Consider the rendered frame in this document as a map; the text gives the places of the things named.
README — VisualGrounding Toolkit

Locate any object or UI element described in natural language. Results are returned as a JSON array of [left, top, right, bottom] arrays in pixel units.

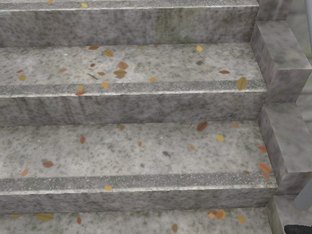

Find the robot right hand
[[284, 224, 312, 234]]

